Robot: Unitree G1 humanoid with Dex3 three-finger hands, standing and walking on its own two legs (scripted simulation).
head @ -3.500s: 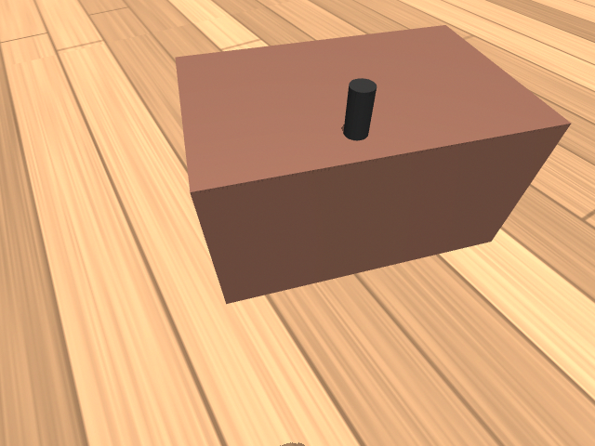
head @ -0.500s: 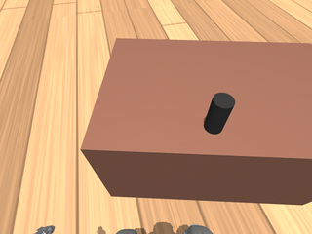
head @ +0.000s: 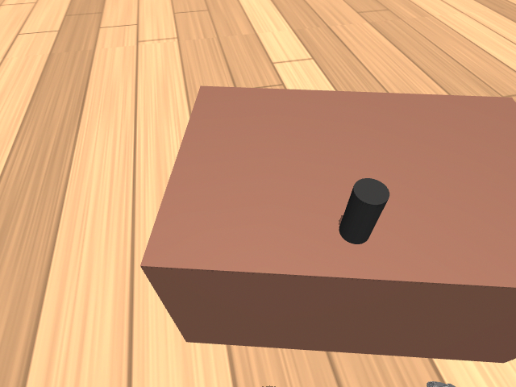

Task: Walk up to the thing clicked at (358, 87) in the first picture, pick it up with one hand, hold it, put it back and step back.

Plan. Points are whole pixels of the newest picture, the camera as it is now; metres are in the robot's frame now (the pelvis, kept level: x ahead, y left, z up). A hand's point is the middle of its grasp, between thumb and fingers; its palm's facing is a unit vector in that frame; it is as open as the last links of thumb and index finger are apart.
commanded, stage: walk up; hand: right
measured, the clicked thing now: (362, 212) +0.50 -0.20 -0.10
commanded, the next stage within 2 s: stand in 0.52 s
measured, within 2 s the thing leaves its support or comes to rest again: neither
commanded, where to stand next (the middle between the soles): +0.07 +0.01 m, yaw -2 degrees
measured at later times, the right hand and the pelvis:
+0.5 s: hand out of the picture +0.08 -0.26 -0.16, palm faces +0.01 +0.95 -0.32, open 7.4 cm; pelvis +0.01 +0.00 +0.00, yaw -1 degrees
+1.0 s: hand out of the picture +0.10 -0.27 -0.15, palm faces +0.00 +0.94 -0.33, open 7.4 cm; pelvis +0.02 -0.02 +0.01, yaw +0 degrees
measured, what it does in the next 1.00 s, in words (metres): stands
